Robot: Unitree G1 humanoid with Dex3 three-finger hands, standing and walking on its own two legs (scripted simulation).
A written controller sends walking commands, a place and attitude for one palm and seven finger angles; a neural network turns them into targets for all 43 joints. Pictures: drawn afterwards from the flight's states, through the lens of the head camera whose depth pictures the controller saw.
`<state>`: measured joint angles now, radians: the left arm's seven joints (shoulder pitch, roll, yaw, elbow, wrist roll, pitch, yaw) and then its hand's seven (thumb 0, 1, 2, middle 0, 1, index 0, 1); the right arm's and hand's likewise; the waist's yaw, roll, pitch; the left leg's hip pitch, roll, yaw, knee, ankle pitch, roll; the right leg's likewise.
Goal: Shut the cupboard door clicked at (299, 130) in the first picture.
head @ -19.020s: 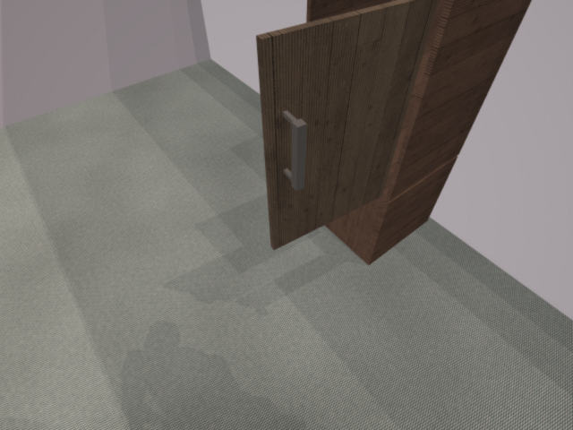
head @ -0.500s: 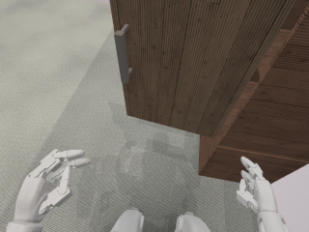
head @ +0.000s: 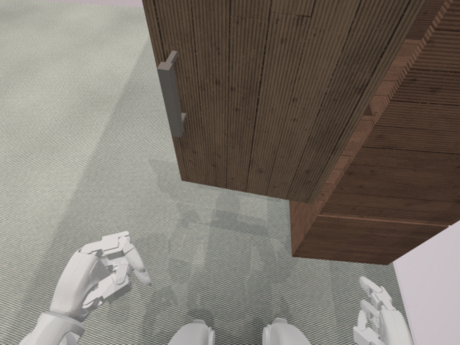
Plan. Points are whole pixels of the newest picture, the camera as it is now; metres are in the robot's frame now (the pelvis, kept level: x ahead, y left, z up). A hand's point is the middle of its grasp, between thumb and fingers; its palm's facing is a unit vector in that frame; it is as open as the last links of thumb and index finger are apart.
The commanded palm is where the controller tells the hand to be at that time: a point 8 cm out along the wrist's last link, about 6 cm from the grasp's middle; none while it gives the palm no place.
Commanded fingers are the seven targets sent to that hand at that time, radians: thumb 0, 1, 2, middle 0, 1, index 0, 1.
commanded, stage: raise the hand and make a fist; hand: left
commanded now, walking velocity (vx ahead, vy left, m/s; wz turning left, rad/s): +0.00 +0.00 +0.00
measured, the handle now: (175, 97) +0.55 +0.15 +0.09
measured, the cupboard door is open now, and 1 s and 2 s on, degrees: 83 83 83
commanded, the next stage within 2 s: bring the fist close to the handle in 0.84 s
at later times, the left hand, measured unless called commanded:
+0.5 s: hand (93, 242) +0.24 +0.20 +0.11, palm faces -0.08 -0.99 -0.07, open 3.1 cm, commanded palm +0.21 +0.25 +0.10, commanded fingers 0.00 0.90 0.90 -1.30 -1.50 -1.30 -1.50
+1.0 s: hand (121, 255) +0.23 +0.17 +0.08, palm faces -0.14 -0.99 -0.03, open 3.1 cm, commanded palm +0.23 +0.23 +0.10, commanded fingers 0.00 0.90 0.90 -1.30 -1.50 -1.30 -1.50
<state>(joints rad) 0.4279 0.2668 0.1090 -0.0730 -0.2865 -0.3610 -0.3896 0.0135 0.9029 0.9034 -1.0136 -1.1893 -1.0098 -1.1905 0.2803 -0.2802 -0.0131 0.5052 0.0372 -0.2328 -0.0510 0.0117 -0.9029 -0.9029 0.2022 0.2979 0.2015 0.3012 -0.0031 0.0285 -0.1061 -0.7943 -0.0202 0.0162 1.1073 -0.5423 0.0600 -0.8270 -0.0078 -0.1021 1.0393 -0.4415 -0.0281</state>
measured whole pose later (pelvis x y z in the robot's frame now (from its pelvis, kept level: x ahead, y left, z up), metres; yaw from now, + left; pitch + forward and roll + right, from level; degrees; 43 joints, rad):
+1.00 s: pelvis +0.02 -0.01 +0.02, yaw +0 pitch +10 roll -2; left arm 0.36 0.28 0.16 -0.04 -0.30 -0.25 -0.37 0.02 0.90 0.90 -1.30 -1.50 -1.30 -1.50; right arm 0.27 -0.25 0.03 0.49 0.05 -0.23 -0.05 0.01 -0.90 -0.90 0.20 0.30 0.20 0.30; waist -0.01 0.04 -0.11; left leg -0.63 -0.01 0.00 0.96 -0.50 0.04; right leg -0.66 0.01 -0.11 0.89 -0.41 -0.04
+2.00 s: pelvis +0.01 -0.02 +0.03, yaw -1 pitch +16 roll +0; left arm -0.68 0.34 0.25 0.96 -0.19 -0.35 -0.28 0.02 0.90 0.90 -1.30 -1.50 -1.30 -1.50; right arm 0.33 -0.26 0.02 0.64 0.04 -0.05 -0.02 0.00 -0.90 -0.90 0.20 0.30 0.20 0.30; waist -0.10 0.01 -0.09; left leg -0.73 -0.01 0.04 0.91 -0.46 0.03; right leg -0.79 0.01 -0.08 0.89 -0.38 -0.05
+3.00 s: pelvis +0.00 -0.01 +0.01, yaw -1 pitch +20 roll -1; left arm -0.97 0.48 0.27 1.20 -0.15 -0.36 -0.40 0.02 0.90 0.90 -1.30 -1.50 -1.32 -1.50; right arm 0.39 -0.29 0.03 0.65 0.02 0.00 -0.02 0.00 -0.91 -0.90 0.20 0.30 0.20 0.30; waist -0.17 0.02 -0.09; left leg -0.87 0.00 0.03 0.99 -0.47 0.04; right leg -0.92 0.02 -0.08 0.93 -0.37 -0.04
